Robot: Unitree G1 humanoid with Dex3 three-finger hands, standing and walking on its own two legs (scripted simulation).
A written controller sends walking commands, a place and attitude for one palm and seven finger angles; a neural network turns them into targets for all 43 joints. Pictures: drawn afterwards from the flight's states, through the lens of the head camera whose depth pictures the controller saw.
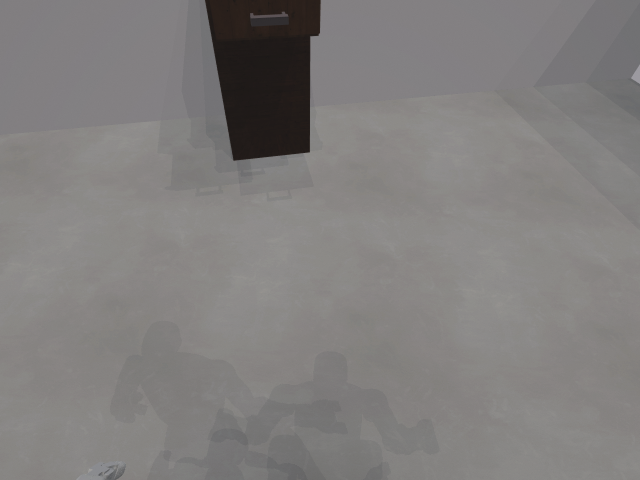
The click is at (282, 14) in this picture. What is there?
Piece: drawer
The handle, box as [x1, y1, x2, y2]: [250, 12, 288, 26]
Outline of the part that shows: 288,16 284,12 282,12 281,14 273,15 253,15 252,13 250,13 252,26 288,24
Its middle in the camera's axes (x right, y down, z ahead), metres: -0.17 -0.71 +1.25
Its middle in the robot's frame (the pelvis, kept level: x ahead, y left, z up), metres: +1.41 +0.25 +0.02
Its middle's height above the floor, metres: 0.79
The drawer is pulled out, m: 0.30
